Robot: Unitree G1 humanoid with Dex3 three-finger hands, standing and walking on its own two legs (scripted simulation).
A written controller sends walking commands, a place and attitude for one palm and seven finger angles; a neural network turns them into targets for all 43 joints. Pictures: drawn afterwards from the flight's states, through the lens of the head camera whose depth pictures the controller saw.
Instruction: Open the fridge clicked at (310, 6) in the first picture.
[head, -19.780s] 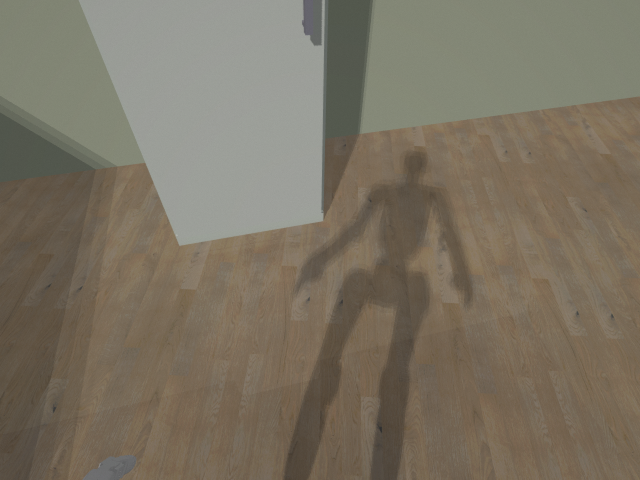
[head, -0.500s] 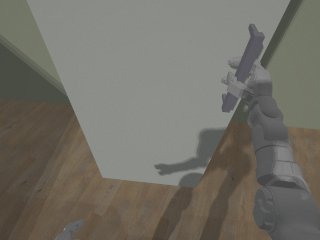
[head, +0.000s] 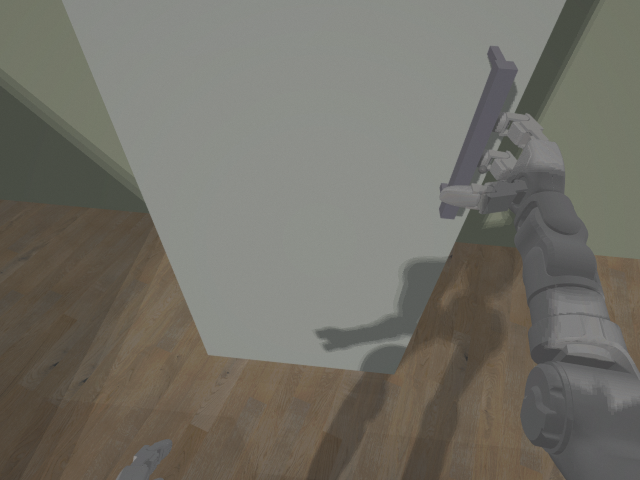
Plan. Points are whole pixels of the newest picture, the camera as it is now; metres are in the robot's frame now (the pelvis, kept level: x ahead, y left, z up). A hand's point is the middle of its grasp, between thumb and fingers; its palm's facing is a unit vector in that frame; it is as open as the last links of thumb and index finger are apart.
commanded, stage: move the hooked fingers beside the handle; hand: right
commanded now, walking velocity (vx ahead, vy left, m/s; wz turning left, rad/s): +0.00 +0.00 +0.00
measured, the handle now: (468, 142) +0.52 -0.13 +0.18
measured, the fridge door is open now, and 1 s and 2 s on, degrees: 0 0 0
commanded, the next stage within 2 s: feel for the door with the fingertips in 1.74 s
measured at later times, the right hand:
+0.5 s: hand (496, 168) +0.46 -0.16 +0.18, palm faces +0.01 +1.00 +0.00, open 14.0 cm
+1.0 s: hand (522, 169) +0.46 -0.19 +0.19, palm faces +0.02 +1.00 +0.01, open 14.0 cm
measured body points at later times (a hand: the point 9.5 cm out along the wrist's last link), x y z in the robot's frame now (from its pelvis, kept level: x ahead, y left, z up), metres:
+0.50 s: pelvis -0.02 +0.00 +0.00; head +0.01 +0.01 +0.45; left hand +0.03 +0.26 -0.12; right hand +0.46 -0.21 +0.18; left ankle +0.02 +0.13 -0.74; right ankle -0.03 -0.12 -0.74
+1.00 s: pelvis +0.00 +0.00 +0.00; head +0.03 +0.01 +0.45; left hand +0.08 +0.27 -0.11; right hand +0.46 -0.24 +0.19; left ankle +0.02 +0.13 -0.74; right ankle -0.03 -0.12 -0.74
